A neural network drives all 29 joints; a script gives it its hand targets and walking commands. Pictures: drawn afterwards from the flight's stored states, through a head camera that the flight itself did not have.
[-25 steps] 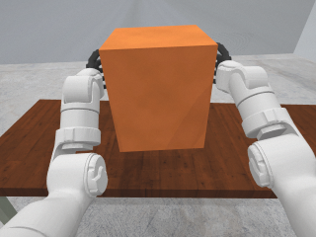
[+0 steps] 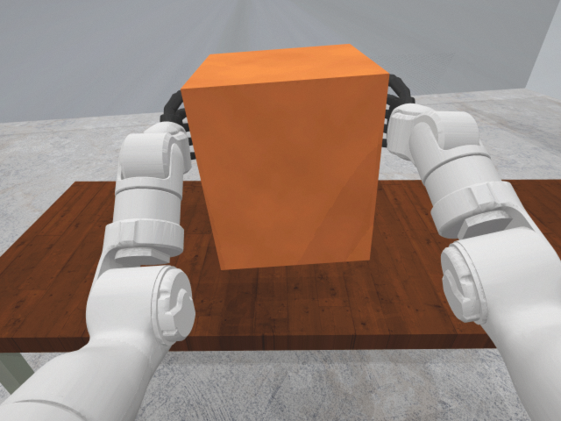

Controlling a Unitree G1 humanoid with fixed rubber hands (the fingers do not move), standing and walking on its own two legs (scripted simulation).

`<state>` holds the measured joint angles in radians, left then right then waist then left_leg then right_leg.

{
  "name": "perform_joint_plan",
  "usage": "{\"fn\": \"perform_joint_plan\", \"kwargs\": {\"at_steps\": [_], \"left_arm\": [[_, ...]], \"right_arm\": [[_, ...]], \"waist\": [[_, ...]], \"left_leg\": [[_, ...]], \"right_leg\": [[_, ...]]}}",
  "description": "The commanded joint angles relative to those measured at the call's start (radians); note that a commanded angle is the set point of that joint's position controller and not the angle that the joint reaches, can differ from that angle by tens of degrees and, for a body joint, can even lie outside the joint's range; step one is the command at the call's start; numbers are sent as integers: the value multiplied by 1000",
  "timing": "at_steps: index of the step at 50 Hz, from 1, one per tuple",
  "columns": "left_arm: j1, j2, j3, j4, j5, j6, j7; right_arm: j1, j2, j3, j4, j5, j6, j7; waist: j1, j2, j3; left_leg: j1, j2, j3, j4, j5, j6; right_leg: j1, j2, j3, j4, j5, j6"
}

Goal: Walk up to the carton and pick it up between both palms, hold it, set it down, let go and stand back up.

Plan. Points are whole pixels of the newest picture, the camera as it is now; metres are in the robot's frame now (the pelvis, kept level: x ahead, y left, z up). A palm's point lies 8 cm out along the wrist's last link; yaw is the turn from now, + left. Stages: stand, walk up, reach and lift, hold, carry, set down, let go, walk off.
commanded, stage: hold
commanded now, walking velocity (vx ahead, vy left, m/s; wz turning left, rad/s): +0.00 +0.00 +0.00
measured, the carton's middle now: (287, 153) +0.39 +0.00 +0.26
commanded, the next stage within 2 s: none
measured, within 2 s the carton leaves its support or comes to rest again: neither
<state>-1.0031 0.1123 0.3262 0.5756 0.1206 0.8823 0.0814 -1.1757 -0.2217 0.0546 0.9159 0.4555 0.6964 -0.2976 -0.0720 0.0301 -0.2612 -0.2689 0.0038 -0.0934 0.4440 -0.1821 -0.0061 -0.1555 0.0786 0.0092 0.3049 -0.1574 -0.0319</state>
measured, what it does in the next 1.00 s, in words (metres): stands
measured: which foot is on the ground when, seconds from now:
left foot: down 0.00-1.00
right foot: down 0.00-1.00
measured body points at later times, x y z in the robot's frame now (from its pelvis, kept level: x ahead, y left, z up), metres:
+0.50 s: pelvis +0.00 +0.00 +0.00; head -0.10 +0.02 +0.44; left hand +0.39 +0.15 +0.29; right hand +0.39 -0.15 +0.31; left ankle +0.03 +0.12 -0.74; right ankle +0.00 -0.10 -0.74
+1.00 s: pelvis +0.00 +0.00 +0.00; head -0.10 +0.02 +0.44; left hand +0.38 +0.16 +0.30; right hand +0.38 -0.14 +0.32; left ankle +0.03 +0.12 -0.74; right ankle +0.00 -0.10 -0.74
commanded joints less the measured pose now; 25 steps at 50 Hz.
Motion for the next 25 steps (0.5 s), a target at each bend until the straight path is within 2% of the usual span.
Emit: {"fn": "perform_joint_plan", "kwargs": {"at_steps": [1, 9, 17, 25], "left_arm": [[-1047, -648, -356, -295, -221, -126, -121], [-1037, -661, -375, -315, -233, -120, -120], [-1028, -665, -377, -315, -226, -114, -125], [-1028, -664, -373, -314, -216, -111, -125]], "right_arm": [[-937, 767, 133, -435, 215, -42, 160], [-931, 769, 142, -469, 219, -35, 153], [-910, 752, 132, -445, 213, -27, 150], [-904, 740, 126, -420, 212, -28, 156]], "waist": [[3, 21, -416], [-8, 20, -424], [-19, 37, -401], [-15, 49, -388]], "left_leg": [[225, -29, -4, -26, 236, -31], [237, -32, -5, -19, 248, -31], [231, -29, -6, -23, 246, -42], [229, -23, -8, -27, 252, -50]], "right_leg": [[69, 0, 25, -33, 218, 88], [69, -2, 28, -33, 246, 93], [77, -4, 30, -32, 247, 87], [80, 0, 29, -31, 234, 79]]}}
